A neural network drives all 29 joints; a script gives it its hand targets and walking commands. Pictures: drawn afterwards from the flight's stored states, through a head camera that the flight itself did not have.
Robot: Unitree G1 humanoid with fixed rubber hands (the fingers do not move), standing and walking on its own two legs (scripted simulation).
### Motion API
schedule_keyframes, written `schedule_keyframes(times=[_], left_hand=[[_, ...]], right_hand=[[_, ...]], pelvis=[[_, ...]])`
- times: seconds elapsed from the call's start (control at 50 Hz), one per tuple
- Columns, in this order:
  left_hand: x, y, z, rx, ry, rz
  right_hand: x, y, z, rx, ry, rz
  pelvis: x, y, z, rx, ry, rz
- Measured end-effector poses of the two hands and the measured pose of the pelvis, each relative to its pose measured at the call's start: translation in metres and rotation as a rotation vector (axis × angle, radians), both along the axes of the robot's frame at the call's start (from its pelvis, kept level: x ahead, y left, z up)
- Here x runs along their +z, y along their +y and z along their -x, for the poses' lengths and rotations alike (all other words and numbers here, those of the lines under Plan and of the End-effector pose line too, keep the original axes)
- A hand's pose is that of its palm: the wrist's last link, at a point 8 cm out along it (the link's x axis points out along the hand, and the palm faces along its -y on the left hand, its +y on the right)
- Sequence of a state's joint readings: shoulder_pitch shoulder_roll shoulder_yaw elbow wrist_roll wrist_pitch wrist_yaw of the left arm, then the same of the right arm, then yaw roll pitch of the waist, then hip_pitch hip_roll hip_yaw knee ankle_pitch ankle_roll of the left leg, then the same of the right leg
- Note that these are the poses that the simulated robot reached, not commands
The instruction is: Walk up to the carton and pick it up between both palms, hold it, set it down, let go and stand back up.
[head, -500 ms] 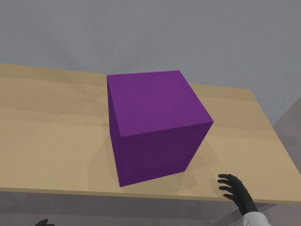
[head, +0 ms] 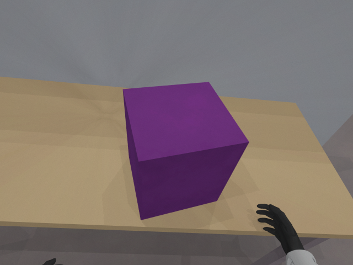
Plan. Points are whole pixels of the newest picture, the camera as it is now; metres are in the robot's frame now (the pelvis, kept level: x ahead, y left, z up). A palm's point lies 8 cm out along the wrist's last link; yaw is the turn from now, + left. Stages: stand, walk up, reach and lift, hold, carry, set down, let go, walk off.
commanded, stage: stand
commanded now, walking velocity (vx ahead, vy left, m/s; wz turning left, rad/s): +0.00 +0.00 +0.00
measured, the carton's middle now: (174, 151) +0.38 +0.00 +0.06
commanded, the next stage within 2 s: none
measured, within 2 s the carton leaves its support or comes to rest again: neither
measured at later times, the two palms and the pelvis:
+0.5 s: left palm out of the picture +0.10 +0.29 -0.11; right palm (289, 242) +0.18 -0.25 +0.00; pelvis +0.00 -0.01 +0.00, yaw +0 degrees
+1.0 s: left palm out of the picture +0.10 +0.29 -0.10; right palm (290, 243) +0.18 -0.25 +0.00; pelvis +0.00 -0.01 +0.00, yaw +0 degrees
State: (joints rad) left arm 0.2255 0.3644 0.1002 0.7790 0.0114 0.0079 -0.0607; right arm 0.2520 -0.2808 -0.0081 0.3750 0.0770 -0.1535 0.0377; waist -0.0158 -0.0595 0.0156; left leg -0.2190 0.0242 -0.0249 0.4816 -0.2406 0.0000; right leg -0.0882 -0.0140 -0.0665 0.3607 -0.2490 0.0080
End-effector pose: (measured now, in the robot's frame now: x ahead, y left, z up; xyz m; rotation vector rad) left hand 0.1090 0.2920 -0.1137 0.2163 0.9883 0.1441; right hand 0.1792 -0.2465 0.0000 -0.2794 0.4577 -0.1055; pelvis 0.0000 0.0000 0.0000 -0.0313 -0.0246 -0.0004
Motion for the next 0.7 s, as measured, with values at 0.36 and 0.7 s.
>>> schedule_keyframes(times=[0.36,0.7], left_hand=[[0.0023,0.0002,0.0037,0.004,0.011,-0.007],[0.0083,-0.0024,0.0070,0.005,0.016,-0.027]], right_hand=[[-0.0006,-0.0011,0.0001,0.008,-0.007,-0.006],[-0.0021,-0.0036,0.0010,0.026,-0.029,-0.024]], pelvis=[[0.0009,-0.0014,0.0006,0.002,0.000,-0.007],[0.0015,-0.0071,0.0023,0.000,-0.003,-0.012]])
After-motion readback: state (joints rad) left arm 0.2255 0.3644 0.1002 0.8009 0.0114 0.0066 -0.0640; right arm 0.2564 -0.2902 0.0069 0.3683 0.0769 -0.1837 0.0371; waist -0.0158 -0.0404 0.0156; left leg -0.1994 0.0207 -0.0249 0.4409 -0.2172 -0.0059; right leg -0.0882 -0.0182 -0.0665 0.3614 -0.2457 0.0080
